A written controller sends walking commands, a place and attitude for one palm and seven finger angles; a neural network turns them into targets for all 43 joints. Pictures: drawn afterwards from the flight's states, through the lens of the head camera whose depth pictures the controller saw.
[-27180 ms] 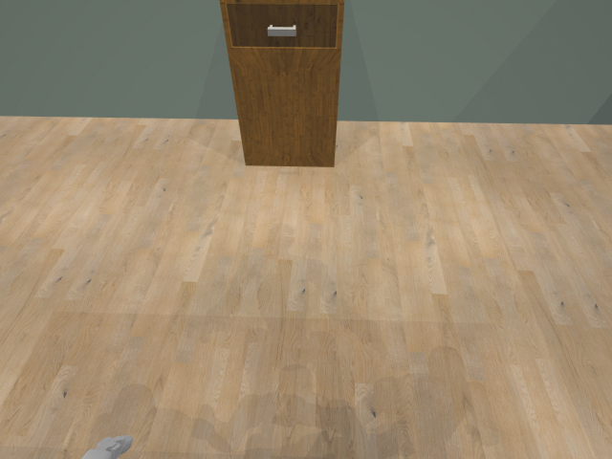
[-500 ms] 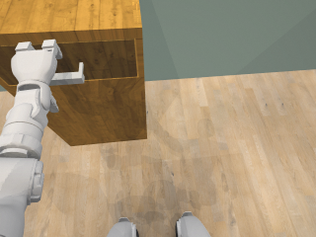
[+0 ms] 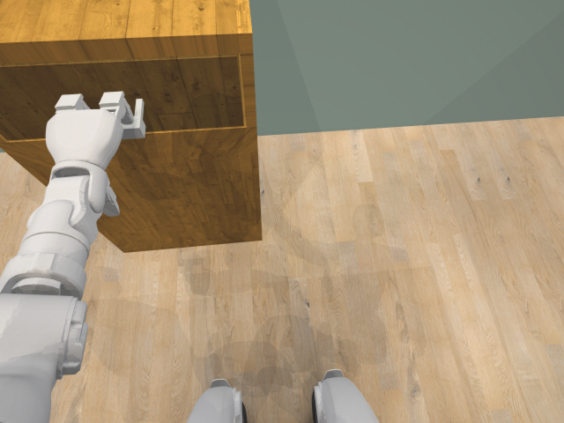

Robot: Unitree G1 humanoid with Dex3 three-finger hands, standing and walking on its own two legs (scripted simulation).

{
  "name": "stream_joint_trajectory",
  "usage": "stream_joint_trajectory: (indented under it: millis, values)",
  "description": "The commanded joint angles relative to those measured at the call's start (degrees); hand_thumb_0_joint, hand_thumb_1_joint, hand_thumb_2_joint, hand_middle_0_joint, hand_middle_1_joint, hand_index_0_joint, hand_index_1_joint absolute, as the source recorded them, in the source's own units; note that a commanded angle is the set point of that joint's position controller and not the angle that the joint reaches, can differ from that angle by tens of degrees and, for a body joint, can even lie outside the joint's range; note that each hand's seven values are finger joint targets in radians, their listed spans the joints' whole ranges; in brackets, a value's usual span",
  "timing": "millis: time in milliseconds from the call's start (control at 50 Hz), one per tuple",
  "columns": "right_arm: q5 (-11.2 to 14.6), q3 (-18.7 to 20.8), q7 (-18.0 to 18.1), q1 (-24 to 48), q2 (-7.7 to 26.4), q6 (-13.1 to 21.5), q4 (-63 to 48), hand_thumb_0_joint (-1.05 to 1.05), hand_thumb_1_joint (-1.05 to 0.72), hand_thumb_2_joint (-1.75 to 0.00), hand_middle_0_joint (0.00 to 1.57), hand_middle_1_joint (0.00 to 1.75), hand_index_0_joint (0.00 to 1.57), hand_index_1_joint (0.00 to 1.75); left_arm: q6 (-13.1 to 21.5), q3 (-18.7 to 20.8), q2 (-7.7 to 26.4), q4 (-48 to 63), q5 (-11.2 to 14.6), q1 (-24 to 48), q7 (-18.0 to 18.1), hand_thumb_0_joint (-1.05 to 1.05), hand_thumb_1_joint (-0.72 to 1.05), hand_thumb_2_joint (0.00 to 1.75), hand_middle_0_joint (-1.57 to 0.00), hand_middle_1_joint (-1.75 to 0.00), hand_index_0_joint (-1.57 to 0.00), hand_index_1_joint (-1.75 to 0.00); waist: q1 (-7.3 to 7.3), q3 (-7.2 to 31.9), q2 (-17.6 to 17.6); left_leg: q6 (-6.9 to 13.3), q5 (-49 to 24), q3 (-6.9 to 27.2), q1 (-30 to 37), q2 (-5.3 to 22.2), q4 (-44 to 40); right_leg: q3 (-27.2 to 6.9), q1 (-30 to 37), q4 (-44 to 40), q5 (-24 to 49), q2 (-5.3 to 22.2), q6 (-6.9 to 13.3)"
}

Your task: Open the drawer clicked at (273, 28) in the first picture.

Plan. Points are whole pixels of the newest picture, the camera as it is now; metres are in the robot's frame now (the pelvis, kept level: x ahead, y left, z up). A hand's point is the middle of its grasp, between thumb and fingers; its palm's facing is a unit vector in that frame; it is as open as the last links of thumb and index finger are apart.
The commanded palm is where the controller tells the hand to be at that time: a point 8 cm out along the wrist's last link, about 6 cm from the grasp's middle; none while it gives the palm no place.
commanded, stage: lower the fingers behind the handle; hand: left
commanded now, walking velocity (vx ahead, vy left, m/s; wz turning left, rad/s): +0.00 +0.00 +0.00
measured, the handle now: (109, 117) +0.59 +0.26 +0.00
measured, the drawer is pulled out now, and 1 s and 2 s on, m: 0.00 0.00 0.00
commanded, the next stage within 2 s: lift the fingers back up to retry in 0.98 s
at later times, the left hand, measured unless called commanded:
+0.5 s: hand (94, 156) +0.50 +0.26 +0.01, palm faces -0.01 +0.01 -1.00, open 13.8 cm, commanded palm +0.48 +0.25 +0.03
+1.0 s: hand (93, 156) +0.50 +0.26 +0.02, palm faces -0.05 +0.01 -1.00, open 13.9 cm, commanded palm +0.48 +0.25 +0.03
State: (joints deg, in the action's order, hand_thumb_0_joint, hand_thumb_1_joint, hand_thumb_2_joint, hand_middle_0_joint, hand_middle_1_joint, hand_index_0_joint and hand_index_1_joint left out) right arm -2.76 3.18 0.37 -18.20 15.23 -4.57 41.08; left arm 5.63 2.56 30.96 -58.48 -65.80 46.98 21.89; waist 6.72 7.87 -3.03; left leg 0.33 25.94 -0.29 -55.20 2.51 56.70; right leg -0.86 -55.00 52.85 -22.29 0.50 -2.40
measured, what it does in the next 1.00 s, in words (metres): stands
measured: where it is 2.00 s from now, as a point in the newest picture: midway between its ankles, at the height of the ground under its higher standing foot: outside the picture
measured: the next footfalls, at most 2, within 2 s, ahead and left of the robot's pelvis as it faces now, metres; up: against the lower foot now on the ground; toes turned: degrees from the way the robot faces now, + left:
none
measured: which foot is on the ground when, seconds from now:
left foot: down 0.00-1.00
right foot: down 0.00-1.00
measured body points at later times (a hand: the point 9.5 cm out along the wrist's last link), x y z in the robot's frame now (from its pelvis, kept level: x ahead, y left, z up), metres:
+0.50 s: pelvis -0.01 -0.01 -0.02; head +0.13 +0.00 +0.41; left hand +0.49 +0.25 +0.07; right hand +0.00 -0.29 -0.14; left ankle +0.00 +0.11 -0.67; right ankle +0.02 -0.15 -0.67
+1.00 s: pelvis -0.04 +0.00 -0.03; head +0.11 +0.01 +0.39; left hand +0.49 +0.25 +0.07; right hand -0.05 -0.28 -0.15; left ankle +0.00 +0.11 -0.67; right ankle +0.02 -0.15 -0.67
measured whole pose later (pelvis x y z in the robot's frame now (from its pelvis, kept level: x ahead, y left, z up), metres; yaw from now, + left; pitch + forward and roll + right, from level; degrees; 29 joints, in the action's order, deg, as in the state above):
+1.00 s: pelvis -0.04 +0.00 -0.03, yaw +0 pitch +27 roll -2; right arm -0.7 0.2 2.7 -21.4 15.5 -3.1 39.4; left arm 6.7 0.2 38.9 -64.0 -62.9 58.5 13.5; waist 9.2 7.6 -3.1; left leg 0.6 26.1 0.7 -66.8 2.1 66.1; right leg -0.5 -66.2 62.0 -22.6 0.6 -2.5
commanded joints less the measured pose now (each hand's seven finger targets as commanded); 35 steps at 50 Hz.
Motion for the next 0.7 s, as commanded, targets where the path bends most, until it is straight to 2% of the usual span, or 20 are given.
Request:
stream_joint_trajectory:
  millis: [0,20,40,60,100,160,200,240,320,420,440,460,480,520,540,560,580,620,660,680]
  values:
    - [0.32,3.4,1.13,-10.8,10.33,0.18,-0.7,0.0,-0.9,-0.9,0.2,0.3,0.2,0.3,-4.53,4.75,19.55,7.93,1.8,25.98,1.19,0.0,-0.5,0.3,-0.3,-1.2,-0.3,-1.2,1.1,34.42,-2.42,1.4,-28.83,0.08,23.05,-2.44,-4.97,3.46,17.97,-4.67,21.92,-3.69,3.19]
    - [0.59,3.1,1.57,-10.77,10.19,0.03,-0.62,0.0,-0.9,-0.9,0.2,0.3,0.2,0.3,-5.33,3.47,18.69,4.76,2.07,25.26,0.33,0.0,-0.5,0.3,-0.3,-1.2,-0.3,-1.2,1.91,30.55,-0.04,1.74,-25.58,-0.22,20.27,-2.55,-5.54,3.32,17.95,-5.48,20.63,-3.55,2.87]
    - [0.87,2.84,1.7,-10.64,10.37,-0.01,-0.47,0.0,-0.9,-0.9,0.2,0.3,0.2,0.3,-5.66,3.29,19.05,3.94,2.63,24.81,-0.67,0.0,-0.5,0.3,-0.3,-1.2,-0.3,-1.2,1.62,28.53,0.69,1.8,-22.87,-0.21,18.64,-2.68,-6.5,3.26,18.22,-6.09,19.14,-3.46,2.86]
    - [1.03,2.59,1.99,-10.33,10.11,0.17,-0.77,0.0,-0.9,-0.9,0.2,0.3,0.2,0.3,-5.6,1.47,17.48,2.57,2.76,25.09,-1.67,0.0,-0.5,0.3,-0.3,-1.2,-0.3,-1.2,2.27,25.88,1.13,2.06,-20.36,-0.63,17.17,-2.92,-7.01,2.98,18.12,-7.07,17.97,-3.39,2.7]
    - [1.17,2.42,2.56,-10.26,10.24,0.43,-0.78,0.0,-0.9,-0.9,0.2,0.3,0.2,0.3,-3.73,2.18,19.44,3.41,2.98,26.2,-3.71,0.0,-0.5,0.3,-0.3,-1.2,-0.3,-1.2,2.19,25.92,0.68,2.29,-18.96,-0.75,16.65,-2.9,-6.99,2.39,18.47,-7.23,17.5,-3.17,2.75]
    - [1.33,1.94,3.21,-10.12,9.94,0.63,-1.23,0.0,-0.9,-0.9,0.2,0.3,0.2,0.3,-1.22,0.51,17.93,0.01,2.25,22.03,-6.25,0.0,-0.5,0.3,-0.3,-1.2,-0.3,-1.2,2.26,21.49,1.56,2.33,-16.95,-0.8,13.79,-3.0,-6.3,2.5,15.59,-6.69,15.87,-3.18,2.89]
    - [1.27,1.98,3.16,-10.25,9.6,0.97,-1.58,0.0,-0.9,-0.9,0.2,0.3,0.2,0.3,1.29,0.25,16.87,0.26,2.45,21.21,-7.07,0.0,-0.5,0.3,-0.3,-1.2,-0.3,-1.2,2.04,20.23,0.61,2.31,-16.33,-0.92,12.8,-3.0,-5.55,2.4,14.15,-6.12,15.1,-3.2,3.22]
    - [1.26,1.99,3.24,-10.06,9.7,1.14,-2.3,0.0,-0.9,-0.9,0.2,0.3,0.2,0.3,3.01,1.65,18.15,0.17,2.41,17.82,-7.22,0.0,-0.5,0.3,-0.3,-1.2,-0.3,-1.2,1.0,21.72,1.08,2.27,-16.45,-0.98,11.09,-3.09,-4.15,2.23,13.82,-4.49,15.56,-3.22,3.35]
    - [1.22,2.36,3.1,-10.69,9.53,1.75,-2.71,0.0,-0.9,-0.9,0.2,0.3,0.2,0.3,4.66,0.19,15.93,0.37,2.2,19.14,-5.88,0.0,-0.5,0.3,-0.3,-1.2,-0.3,-1.2,2.23,21.38,0.79,2.1,-15.23,-0.85,9.15,-3.01,-2.21,2.65,9.72,-2.86,13.57,-3.15,3.31]
    - [1.24,2.63,2.61,-11.83,10.06,2.19,-2.05,0.0,-0.9,-0.9,0.2,0.3,0.2,0.3,2.22,-0.65,15.44,-0.91,1.37,23.27,-2.97,0.0,-0.5,0.3,-0.3,-1.2,-0.3,-1.2,3.44,22.98,-0.38,1.99,-15.22,-0.09,8.97,-2.78,-0.71,3.18,5.62,-1.16,11.55,-3.24,3.37]
    - [1.45,2.62,2.36,-11.98,10.12,2.06,-1.92,0.0,-0.9,-0.9,0.2,0.3,0.2,0.3,1.07,-0.69,15.46,-1.69,1.23,22.83,-2.71,0.0,-0.5,0.3,-0.3,-1.2,-0.3,-1.2,3.02,23.26,-1.1,1.84,-15.25,0.07,9.38,-2.8,-0.69,3.32,5.02,-0.94,11.02,-3.36,3.61]
    - [1.35,2.56,2.31,-12.0,10.16,2.07,-1.98,0.0,-0.9,-0.9,0.2,0.3,0.2,0.3,0.05,-1.9,14.15,-2.59,1.05,23.8,-2.42,0.0,-0.5,0.3,-0.3,-1.2,-0.3,-1.2,3.81,23.09,-0.58,1.94,-15.04,0.12,9.15,-2.83,-0.52,3.46,4.55,-1.03,10.76,-3.33,3.44]
    - [1.51,2.54,2.16,-12.37,10.31,1.98,-1.66,0.0,-0.9,-0.9,0.2,0.3,0.2,0.3,-0.83,-1.52,15.05,-2.71,1.02,25.31,-2.24,0.0,-0.5,0.3,-0.3,-1.2,-0.3,-1.2,4.05,23.53,-0.73,1.9,-14.58,0.37,9.32,-2.66,-0.57,3.5,4.27,-0.97,10.13,-3.35,3.47]
    - [1.53,2.47,2.06,-12.51,10.25,1.91,-1.86,0.0,-0.9,-0.9,0.2,0.3,0.2,0.3,-2.59,-3.65,12.54,-4.6,1.13,25.25,-2.54,0.0,-0.5,0.3,-0.3,-1.2,-0.3,-1.2,4.7,23.6,-0.18,1.99,-14.0,0.22,9.38,-2.89,-0.48,3.66,4.16,-1.3,9.66,-3.3,3.27]
    - [1.77,2.21,1.95,-12.5,10.6,1.78,-1.65,0.0,-0.9,-0.9,0.2,0.3,0.2,0.3,-3.34,-2.08,15.0,-4.37,1.38,26.24,-2.87,0.0,-0.5,0.3,-0.3,-1.2,-0.3,-1.2,4.37,23.5,-0.28,1.95,-13.17,0.5,8.84,-2.69,-0.76,3.74,4.28,-1.01,9.09,-3.3,3.38]
    - [1.68,1.94,2.03,-12.15,10.66,1.73,-1.95,0.0,-0.9,-0.9,0.2,0.3,0.2,0.3,-4.2,-2.92,14.54,-6.45,1.29,25.43,-3.42,0.0,-0.5,0.3,-0.3,-1.2,-0.3,-1.2,4.65,22.46,0.57,2.16,-11.87,0.22,7.56,-2.97,-0.61,3.63,4.46,-1.26,8.42,-3.3,3.18]
    - [1.89,1.65,2.13,-12.23,11.01,1.39,-1.96,0.0,-0.9,-0.9,0.2,0.3,0.2,0.3,-4.77,-1.42,17.24,-6.23,1.13,26.08,-3.96,0.0,-0.5,0.3,-0.3,-1.2,-0.3,-1.2,4.37,22.86,1.39,2.18,-11.36,0.4,7.2,-2.88,-0.87,3.53,5.11,-1.23,8.19,-3.23,3.23]
    - [1.93,1.35,2.43,-11.94,10.77,1.38,-2.4,0.0,-0.9,-0.9,0.2,0.3,0.2,0.3,-5.33,-3.36,16.15,-6.51,1.1,28.2,-5.23,0.0,-0.5,0.3,-0.3,-1.2,-0.3,-1.2,5.44,21.7,-0.05,2.29,-9.58,0.32,6.78,-2.99,-1.04,3.56,4.22,-1.65,6.81,-3.14,3.05]
    - [2.16,0.84,2.63,-11.47,10.84,1.37,-2.89,0.0,-0.9,-0.9,0.2,0.3,0.2,0.3,-5.4,-3.16,17.31,-7.5,1.09,27.7,-6.79,0.0,-0.5,0.3,-0.3,-1.2,-0.3,-1.2,5.05,20.16,0.08,2.3,-7.09,0.28,5.26,-3.14,-1.27,3.54,3.99,-1.68,4.77,-3.1,3.07]
    - [2.33,0.72,2.76,-11.56,10.81,1.4,-3.19,0.0,-0.9,-0.9,0.2,0.3,0.2,0.3,-5.28,-3.43,17.25,-7.71,1.18,28.03,-7.44,0.0,-0.5,0.3,-0.3,-1.2,-0.3,-1.2,5.56,19.84,1.12,2.41,-6.12,0.62,5.23,-2.96,-1.41,3.69,3.39,-1.68,3.85,-3.21,3.05]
